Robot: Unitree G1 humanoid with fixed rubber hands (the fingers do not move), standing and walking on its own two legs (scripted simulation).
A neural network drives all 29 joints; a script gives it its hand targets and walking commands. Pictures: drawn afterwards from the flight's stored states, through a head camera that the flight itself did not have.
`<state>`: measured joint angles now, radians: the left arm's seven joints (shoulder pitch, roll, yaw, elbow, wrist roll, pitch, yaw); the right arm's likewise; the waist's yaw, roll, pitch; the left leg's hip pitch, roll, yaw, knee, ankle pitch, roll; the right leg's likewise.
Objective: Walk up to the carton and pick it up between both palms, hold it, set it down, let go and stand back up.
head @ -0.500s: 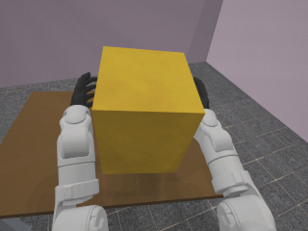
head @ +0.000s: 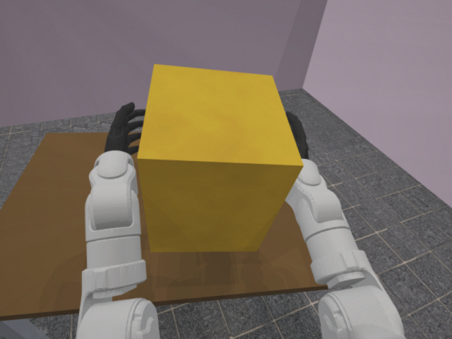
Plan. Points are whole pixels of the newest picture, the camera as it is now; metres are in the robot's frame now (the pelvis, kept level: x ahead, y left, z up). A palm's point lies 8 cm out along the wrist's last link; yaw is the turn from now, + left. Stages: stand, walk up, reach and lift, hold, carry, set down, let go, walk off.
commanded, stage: hold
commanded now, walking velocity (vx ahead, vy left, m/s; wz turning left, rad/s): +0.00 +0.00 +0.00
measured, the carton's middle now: (210, 165) +0.37 +0.01 +0.15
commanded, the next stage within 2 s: none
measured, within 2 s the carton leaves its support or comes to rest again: neither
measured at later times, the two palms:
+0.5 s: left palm (118, 153) +0.36 +0.16 +0.19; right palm (293, 160) +0.36 -0.14 +0.18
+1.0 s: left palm (120, 154) +0.36 +0.15 +0.19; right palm (294, 160) +0.36 -0.14 +0.17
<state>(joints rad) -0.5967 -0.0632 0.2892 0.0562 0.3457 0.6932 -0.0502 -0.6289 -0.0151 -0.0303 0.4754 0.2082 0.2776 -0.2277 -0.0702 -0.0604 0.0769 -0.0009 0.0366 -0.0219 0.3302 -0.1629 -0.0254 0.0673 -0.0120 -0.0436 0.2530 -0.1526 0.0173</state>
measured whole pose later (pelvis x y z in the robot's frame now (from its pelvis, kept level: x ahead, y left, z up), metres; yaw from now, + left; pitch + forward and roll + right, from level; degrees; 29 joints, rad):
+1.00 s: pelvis +0.00 +0.00 +0.00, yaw +0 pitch -10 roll -1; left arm -0.60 -0.06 0.29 0.07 0.34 0.69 -0.05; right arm -0.63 -0.01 -0.04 0.48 0.19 0.27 -0.22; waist -0.07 -0.06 0.09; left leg 0.00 0.03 -0.02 0.33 -0.16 -0.02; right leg 0.06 -0.01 -0.05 0.26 -0.15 0.02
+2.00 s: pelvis +0.00 +0.00 +0.00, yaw +0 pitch -10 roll -1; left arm -0.59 -0.07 0.29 0.05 0.35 0.70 -0.05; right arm -0.62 -0.01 -0.03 0.48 0.20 0.26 -0.22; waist -0.07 -0.06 0.09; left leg 0.01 0.03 -0.02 0.32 -0.16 -0.02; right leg 0.07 -0.01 -0.05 0.26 -0.15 0.02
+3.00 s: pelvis +0.00 +0.00 +0.00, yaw +0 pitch -10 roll -1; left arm -0.59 -0.07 0.29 0.05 0.35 0.70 -0.06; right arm -0.62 -0.01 -0.03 0.48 0.19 0.25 -0.23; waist -0.07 -0.06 0.10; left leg 0.01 0.03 -0.01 0.32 -0.15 -0.02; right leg 0.07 -0.01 -0.05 0.26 -0.15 0.01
